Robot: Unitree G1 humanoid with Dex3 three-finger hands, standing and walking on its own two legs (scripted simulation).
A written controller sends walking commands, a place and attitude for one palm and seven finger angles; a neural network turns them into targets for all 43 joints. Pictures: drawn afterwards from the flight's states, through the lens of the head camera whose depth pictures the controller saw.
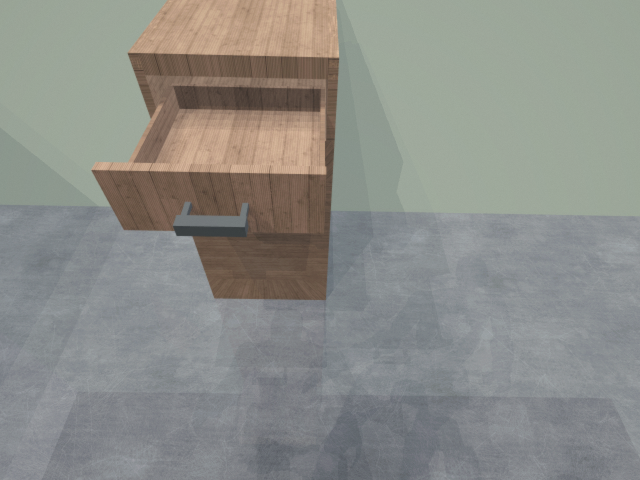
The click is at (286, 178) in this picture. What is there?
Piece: drawer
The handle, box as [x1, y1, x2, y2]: [173, 202, 248, 236]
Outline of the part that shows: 173,223 173,227 177,235 246,236 248,226 246,219 248,203 242,203 241,212 239,216 190,215 189,212 191,204 190,202 185,202 181,214 176,215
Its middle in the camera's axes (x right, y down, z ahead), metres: -0.18 -0.03 +0.64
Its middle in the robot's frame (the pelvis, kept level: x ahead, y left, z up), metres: +0.50 +0.21 +0.01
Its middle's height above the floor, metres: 0.78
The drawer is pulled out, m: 0.30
